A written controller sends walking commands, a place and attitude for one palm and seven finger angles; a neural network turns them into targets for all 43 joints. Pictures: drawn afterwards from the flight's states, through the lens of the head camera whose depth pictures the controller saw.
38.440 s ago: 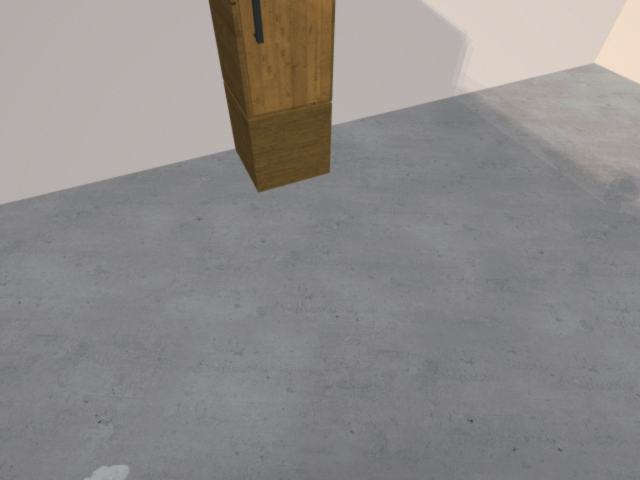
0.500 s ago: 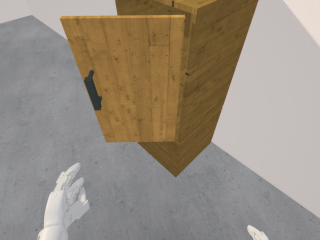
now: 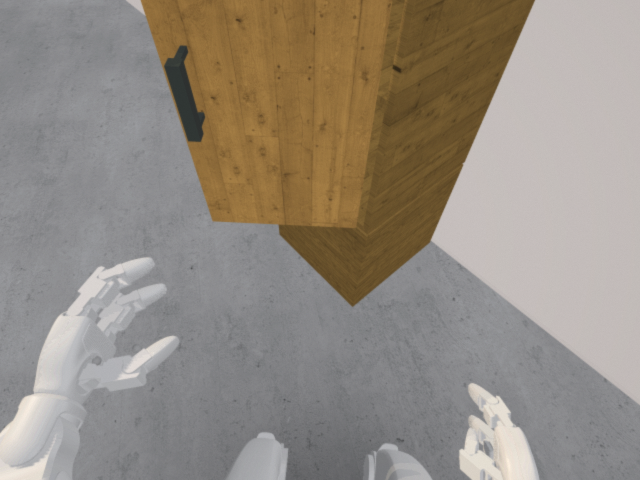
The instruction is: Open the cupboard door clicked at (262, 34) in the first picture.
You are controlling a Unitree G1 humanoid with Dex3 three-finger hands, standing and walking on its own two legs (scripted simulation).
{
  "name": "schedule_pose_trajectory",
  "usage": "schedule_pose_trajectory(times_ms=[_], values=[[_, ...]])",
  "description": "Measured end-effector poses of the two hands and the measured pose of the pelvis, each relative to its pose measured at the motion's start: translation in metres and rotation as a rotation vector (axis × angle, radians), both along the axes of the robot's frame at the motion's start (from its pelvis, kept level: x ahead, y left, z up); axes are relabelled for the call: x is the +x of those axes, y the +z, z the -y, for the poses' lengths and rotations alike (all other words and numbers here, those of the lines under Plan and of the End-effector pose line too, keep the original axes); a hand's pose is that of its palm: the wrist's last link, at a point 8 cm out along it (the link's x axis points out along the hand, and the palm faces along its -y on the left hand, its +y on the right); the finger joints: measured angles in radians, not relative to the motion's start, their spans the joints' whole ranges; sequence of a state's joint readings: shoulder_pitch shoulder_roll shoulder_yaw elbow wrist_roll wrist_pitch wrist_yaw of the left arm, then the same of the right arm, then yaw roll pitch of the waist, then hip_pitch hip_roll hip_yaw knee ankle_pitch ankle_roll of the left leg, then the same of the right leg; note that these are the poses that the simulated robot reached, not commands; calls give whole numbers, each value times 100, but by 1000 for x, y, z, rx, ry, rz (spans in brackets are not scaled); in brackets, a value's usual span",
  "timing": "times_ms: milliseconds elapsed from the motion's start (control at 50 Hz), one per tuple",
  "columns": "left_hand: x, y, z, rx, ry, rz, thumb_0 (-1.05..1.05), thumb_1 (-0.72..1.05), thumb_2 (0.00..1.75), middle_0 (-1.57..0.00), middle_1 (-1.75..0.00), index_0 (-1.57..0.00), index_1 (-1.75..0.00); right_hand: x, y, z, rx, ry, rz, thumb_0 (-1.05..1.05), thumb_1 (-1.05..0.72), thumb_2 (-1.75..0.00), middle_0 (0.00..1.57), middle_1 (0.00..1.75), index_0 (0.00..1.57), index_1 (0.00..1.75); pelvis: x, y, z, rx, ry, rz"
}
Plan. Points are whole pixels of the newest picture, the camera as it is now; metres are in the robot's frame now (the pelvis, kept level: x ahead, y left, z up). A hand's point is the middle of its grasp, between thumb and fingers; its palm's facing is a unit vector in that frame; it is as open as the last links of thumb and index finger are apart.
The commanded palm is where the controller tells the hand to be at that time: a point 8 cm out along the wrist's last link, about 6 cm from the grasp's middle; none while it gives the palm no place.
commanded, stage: raise the hand with hooked fingers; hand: left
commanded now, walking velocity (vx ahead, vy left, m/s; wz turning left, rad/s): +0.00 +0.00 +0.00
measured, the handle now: (189, 95) +0.64 +0.26 +0.10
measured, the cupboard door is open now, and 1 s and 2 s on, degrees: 46 46 46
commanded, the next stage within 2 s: move the hooked fingers beside the handle in 1.40 s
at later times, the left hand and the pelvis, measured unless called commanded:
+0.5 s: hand (83, 305) +0.28 +0.28 +0.09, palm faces +0.04 -1.00 -0.03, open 13.2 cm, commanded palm +0.25 +0.33 +0.10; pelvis +0.01 +0.04 +0.03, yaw -1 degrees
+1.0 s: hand (58, 248) +0.32 +0.30 +0.13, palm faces +0.04 -1.00 -0.03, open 14.0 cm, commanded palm +0.29 +0.35 +0.12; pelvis +0.02 +0.03 +0.04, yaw -1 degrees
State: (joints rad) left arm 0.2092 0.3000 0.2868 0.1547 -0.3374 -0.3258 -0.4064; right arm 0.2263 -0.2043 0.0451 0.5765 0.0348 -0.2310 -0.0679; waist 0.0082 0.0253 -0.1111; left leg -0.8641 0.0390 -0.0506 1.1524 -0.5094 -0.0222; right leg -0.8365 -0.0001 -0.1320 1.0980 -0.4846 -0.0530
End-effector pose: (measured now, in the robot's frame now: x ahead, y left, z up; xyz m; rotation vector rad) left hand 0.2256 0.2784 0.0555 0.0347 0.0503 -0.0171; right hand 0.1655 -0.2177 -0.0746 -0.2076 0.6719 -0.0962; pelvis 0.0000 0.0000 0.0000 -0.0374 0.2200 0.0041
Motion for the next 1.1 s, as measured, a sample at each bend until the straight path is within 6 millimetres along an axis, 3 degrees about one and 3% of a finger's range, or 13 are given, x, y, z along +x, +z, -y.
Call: schedule_pose_trajectory(times_ms=[100, 200, 360, 500, 620, 780, 980, 1100], values=[[10, 10, -12, 1, 34, -23, 1, 17, 59, -25, -77, -25, -77, -35, 4, 2, -5, -64, -65, 1, -90, -90, 21, 30, 20, 30, 3, 11, -11, 8, -19, 1], [12, 16, -24, 10, 54, 16, 1, 5, 54, -26, -85, -26, -85, -47, 11, 10, -55, -84, -93, 2, -90, -90, 21, 30, 20, 30, 5, 16, -22, 10, -24, 3], [17, 19, -39, 0, 42, 29, 0, -13, 46, -27, -97, -27, -97, -23, 32, 8, -113, -64, -34, 2, -91, -90, 20, 30, 20, 29, 9, 21, -35, 0, -18, 20], [28, 32, -55, 1, 57, 50, 0, -30, 39, -29, -107, -28, -107, 9, 48, -15, -93, -9, 40, 1, -91, -90, 20, 30, 20, 29, 13, 26, -41, -10, -11, 37], [37, 45, -66, 5, 58, 49, 0, -42, 33, -29, -115, -29, -115, 23, 52, -33, -58, 28, 58, 1, -90, -90, 21, 30, 20, 30, 17, 32, -43, -12, -7, 48], [51, 57, -78, 5, 67, 44, -1, -48, 31, -30, -119, -30, -119, 16, 49, -33, -50, 24, 10, 1, -90, -90, 21, 30, 20, 30, 20, 37, -41, -9, -8, 58], [70, 74, -81, 3, 60, 56, -1, -50, 30, -30, -120, -30, -120, -8, 47, -5, -77, -35, -58, 1, -90, -90, 21, 30, 20, 30, 21, 43, -33, 0, -15, 68], [72, 70, -70, -11, 45, 41, -1, -50, 30, -30, -120, -30, -120, -17, 48, 9, -85, -60, -71, 1, -90, -90, 21, 30, 20, 30, 21, 44, -27, 8, -23, 68]])
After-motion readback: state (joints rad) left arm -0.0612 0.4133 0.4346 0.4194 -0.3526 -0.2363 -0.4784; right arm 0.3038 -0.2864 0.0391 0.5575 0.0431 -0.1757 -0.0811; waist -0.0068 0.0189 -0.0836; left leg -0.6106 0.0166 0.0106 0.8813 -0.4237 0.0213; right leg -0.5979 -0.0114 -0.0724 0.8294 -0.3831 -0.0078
